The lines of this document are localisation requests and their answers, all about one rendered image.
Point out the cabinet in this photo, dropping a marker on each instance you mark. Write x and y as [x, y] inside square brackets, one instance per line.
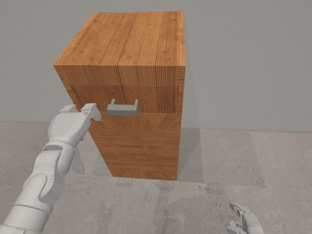
[131, 49]

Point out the right robot hand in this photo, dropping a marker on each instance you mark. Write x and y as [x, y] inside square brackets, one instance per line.
[249, 224]

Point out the left robot hand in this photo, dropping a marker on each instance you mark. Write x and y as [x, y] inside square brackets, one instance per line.
[70, 126]

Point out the robot left forearm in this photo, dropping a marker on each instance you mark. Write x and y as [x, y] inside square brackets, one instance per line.
[40, 192]

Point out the drawer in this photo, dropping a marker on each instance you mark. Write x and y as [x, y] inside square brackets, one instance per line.
[151, 98]

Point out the handle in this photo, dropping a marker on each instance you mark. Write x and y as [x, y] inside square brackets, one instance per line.
[122, 109]

